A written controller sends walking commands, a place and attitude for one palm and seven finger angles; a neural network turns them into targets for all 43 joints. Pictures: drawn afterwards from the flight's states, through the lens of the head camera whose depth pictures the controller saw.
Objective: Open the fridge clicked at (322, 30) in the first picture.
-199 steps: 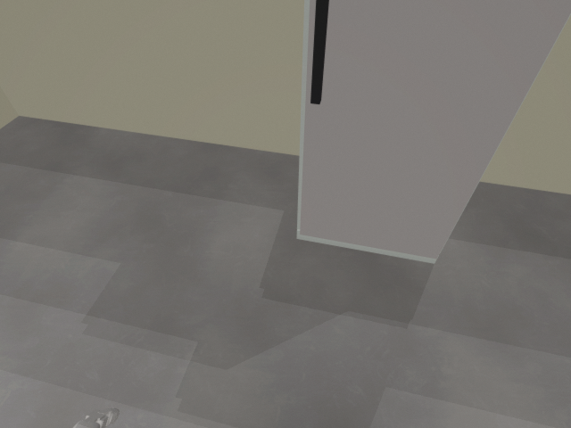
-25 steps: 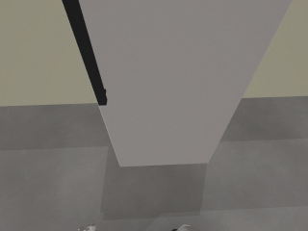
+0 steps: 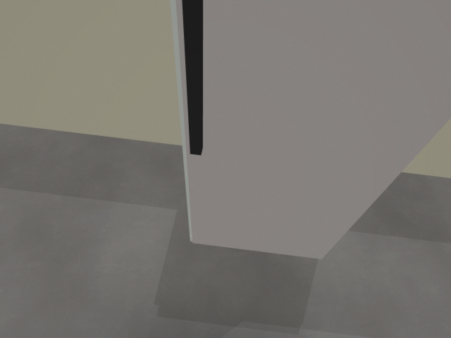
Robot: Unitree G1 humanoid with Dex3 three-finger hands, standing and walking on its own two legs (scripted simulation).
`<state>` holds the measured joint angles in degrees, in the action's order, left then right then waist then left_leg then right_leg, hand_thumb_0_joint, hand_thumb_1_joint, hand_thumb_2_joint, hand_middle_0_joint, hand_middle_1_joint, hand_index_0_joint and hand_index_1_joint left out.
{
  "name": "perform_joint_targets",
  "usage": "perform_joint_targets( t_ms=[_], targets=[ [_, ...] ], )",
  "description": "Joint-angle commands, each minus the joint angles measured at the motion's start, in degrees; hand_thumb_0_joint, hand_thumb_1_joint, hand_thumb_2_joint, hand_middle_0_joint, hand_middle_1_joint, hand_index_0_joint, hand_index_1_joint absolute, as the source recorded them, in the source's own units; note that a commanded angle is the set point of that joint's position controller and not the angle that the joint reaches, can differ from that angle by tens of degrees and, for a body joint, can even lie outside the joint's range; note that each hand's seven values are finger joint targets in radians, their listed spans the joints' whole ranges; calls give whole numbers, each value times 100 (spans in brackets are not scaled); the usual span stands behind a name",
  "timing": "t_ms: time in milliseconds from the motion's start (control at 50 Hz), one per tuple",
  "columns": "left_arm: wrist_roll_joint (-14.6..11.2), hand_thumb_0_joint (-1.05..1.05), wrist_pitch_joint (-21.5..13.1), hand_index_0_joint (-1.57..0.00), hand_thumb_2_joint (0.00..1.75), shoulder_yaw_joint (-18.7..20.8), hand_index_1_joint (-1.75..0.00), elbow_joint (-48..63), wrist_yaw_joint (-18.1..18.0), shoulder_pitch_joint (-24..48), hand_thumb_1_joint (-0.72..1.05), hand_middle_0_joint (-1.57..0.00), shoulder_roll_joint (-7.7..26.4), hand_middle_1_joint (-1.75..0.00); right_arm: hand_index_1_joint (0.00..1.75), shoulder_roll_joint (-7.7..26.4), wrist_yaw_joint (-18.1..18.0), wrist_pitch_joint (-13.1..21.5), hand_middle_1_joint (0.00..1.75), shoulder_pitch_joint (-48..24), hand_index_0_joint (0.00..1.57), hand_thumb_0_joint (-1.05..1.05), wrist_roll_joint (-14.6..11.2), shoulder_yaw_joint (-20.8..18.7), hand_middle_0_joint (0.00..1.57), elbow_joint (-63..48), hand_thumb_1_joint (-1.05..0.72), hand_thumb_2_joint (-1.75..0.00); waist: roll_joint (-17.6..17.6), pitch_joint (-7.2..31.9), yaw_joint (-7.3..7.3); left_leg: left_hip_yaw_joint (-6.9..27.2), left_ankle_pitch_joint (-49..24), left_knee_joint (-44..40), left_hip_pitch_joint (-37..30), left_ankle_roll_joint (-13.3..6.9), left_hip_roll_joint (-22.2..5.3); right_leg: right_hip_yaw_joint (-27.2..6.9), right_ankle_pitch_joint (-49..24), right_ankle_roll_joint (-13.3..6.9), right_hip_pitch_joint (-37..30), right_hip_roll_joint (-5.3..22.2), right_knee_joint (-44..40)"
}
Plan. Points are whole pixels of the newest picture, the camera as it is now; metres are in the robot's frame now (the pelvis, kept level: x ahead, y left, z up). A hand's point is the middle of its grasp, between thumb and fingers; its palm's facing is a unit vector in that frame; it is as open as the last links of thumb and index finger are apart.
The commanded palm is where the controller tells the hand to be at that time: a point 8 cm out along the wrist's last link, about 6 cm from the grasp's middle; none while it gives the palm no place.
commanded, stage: come to a stop and stand still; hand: left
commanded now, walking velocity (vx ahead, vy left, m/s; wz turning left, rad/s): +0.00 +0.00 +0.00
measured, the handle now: (196, 68) +0.53 +0.12 +0.20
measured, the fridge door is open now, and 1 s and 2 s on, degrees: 0 0 0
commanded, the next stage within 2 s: look again from close up in 1.00 s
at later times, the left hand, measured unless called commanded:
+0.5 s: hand out of the picture -0.03 +0.19 -0.16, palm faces +0.00 -0.98 -0.20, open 7.3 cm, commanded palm none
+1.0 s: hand out of the picture -0.10 +0.15 -0.16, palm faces +0.02 -0.99 -0.14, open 7.3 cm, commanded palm none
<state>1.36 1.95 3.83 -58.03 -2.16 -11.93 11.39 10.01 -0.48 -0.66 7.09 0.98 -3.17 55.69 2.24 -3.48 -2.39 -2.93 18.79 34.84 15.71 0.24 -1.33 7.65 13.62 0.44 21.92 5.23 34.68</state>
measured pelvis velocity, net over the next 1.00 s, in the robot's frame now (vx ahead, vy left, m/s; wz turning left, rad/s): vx -0.06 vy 0.00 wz -0.03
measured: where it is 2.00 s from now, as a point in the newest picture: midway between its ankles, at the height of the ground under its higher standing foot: outside the picture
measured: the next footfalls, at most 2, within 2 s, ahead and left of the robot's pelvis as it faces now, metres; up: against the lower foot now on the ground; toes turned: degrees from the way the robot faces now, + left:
right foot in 0.34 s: -0.04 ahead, -0.11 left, +0.00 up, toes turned -4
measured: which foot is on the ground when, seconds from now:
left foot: down 0.00-1.00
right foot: up 0.00-0.32, down 0.34-1.00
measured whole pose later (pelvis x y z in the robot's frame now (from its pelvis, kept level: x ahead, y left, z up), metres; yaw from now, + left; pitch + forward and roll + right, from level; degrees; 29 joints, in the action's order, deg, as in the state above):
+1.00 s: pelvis -0.06 +0.00 +0.02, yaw -2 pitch -1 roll +0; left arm 0.4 -0.1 0.0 -66.5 -2.5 -20.7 5.3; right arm 5.6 -1.6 -0.3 19.9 0.8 -0.7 67.5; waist 0.1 -0.7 0.4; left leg -4.9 7.9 23.4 14.6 -1.0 -1.2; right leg 2.6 14.7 -1.0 8.9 -0.3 24.4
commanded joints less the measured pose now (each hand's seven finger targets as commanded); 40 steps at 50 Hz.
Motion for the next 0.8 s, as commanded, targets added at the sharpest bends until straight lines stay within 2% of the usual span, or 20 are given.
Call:
perform_joint_targets(
  t_ms=[0,20,60,100,180,200,220,260,280,300,320,340,360,380,400,460,580,660,740,780],
  targets=[
    [-8,0,65,-20,90,50,-30,335,-3,-187,90,-20,309,-30,30,922,-151,39,30,265,20,0,79,-87,20,-263,-90,-90,-1747,148,151,1657,-1589,-2341,512,-805,-1803,-900,1585,41,37,-199,1725],
    [21,0,82,-20,90,78,-30,217,23,-276,90,-20,369,-30,30,804,-195,57,30,119,20,0,71,-46,20,-248,-90,-90,-1578,99,66,1348,-1740,-2229,363,-744,-1503,-990,1289,31,112,-253,2020],
    [23,0,38,-20,90,73,-30,31,54,-517,90,-20,349,-30,30,693,-216,80,30,135,20,0,43,23,20,-209,-90,-90,-1216,163,13,956,-2034,-1980,-98,-696,-1184,-993,949,52,309,-343,2311],
    [7,0,-9,-20,90,27,-30,-80,66,-644,90,-20,313,-30,30,610,-224,126,30,280,20,0,-12,41,20,-97,-90,-90,-835,359,33,770,-2438,-1909,-609,-746,-1098,-898,834,123,315,-297,2114],
    [-21,0,-24,-20,90,-107,-30,-94,39,-445,90,-20,170,-30,30,627,-235,135,30,699,20,0,-12,1,20,155,-90,-90,-944,507,274,1033,-2592,-1894,-1198,-937,-1277,-732,1200,184,-45,-190,854],
    [-21,0,-39,-20,90,-131,-30,-95,44,-374,90,-20,156,-30,30,636,-228,133,30,783,20,0,-3,-5,20,212,-90,-90,-937,415,318,1081,-2658,-1878,-1198,-969,-1290,-694,1250,168,-175,-182,469],
    [-38,0,-47,-20,90,-151,-30,-136,38,-450,90,-20,110,-30,30,665,-218,132,30,825,20,0,1,-6,20,277,-90,-90,-970,467,303,1118,-2645,-1854,-1224,-958,-1287,-676,1189,153,-355,-200,76],
    [-46,0,-83,-20,90,-174,-30,-330,18,-791,90,-20,86,-30,30,668,-197,130,30,840,20,0,-29,-14,20,373,-90,-90,-791,607,189,1037,-2338,-1717,-1106,-782,-1122,-604,487,113,-922,-231,-849],
    [-38,0,-123,-20,90,-188,-30,-441,-2,-952,90,-20,113,-30,30,610,-186,141,30,816,20,0,-62,1,20,418,-90,-90,-632,598,128,928,-1995,-1587,-875,-596,-964,-652,-152,89,-1299,-179,-1455],
    [-35,0,-179,-20,90,-184,-30,-489,-26,-964,90,-20,265,-30,30,457,-160,157,30,875,20,0,-100,22,20,462,-90,-90,-375,605,178,793,-1819,-1440,-533,-388,-770,-976,-621,-3,-1692,68,-1705],
    [-40,0,-223,-20,90,-204,-30,-510,-39,-871,90,-20,346,-30,30,322,-146,161,30,860,20,0,-123,71,20,471,-90,-90,-85,445,249,578,-1501,-1426,-413,-205,-577,-1263,-830,-151,-1588,376,-1692],
    [-60,0,-241,-20,90,-233,-30,-511,-32,-790,90,-20,374,-30,30,279,-126,169,30,840,20,0,-112,110,20,495,-90,-90,-74,278,289,495,-1285,-1530,-515,-133,-446,-1272,-863,-237,-1297,511,-1664],
    [-61,0,-239,-20,90,-253,-30,-527,-24,-797,90,-20,335,-30,30,286,-106,167,30,889,20,0,-88,113,20,548,-90,-90,-178,258,299,488,-1446,-1589,-728,-127,-426,-1148,-801,-244,-1135,429,-1583],
    [-60,0,-277,-20,90,-262,-30,-567,-25,-706,90,-20,289,-30,30,312,-116,143,30,930,20,0,-57,110,20,632,-90,-90,384,168,324,455,-1484,-1531,-763,-124,-462,-1163,-719,-203,-1020,258,-1604],
    [-66,0,-276,-20,90,-282,-30,-570,-27,-676,90,-20,219,-30,30,342,-116,137,30,1009,20,0,-60,109,20,689,-90,-90,561,73,320,436,-1371,-1537,-761,-142,-481,-1079,-464,-189,-953,257,-1686],
    [-83,0,-236,-20,90,-311,-30,-574,-30,-696,90,-20,162,-30,30,350,-110,112,30,1108,20,0,-49,151,20,828,-90,-90,212,-287,320,473,-754,-1778,-705,-138,-451,-1132,346,-170,-618,182,-1829],
    [-82,0,-201,-20,90,-293,-30,-608,-30,-883,90,-20,131,-30,30,249,-116,57,30,1317,20,0,-28,173,20,974,-90,-90,-200,-535,277,503,-21,-1920,-330,-118,-426,-1155,922,-181,-485,102,-1910],
    [-81,0,-204,-20,90,-280,-30,-611,-30,-962,90,-20,86,-30,30,155,-125,46,30,1494,20,0,-17,170,20,1020,-90,-90,-180,-515,284,497,41,-1841,-240,-117,-406,-1171,1112,-204,-432,85,-1938],
    [-92,0,-234,-20,90,-284,-30,-626,-32,-1027,90,-20,8,-30,30,74,-140,76,30,1608,20,0,-21,173,20,1052,-90,-90,-188,-275,298,469,-221,-1727,-346,-113,-414,-1180,917,-230,-498,100,-1891],
    [-92,0,-242,-20,90,-291,-30,-648,-33,-1072,90,-20,-27,-30,30,48,-145,76,30,1632,20,0,-24,175,20,1065,-90,-90,-162,-343,298,451,-254,-1678,-343,-108,-411,-1201,956,-237,-415,95,-1917]
  ],
)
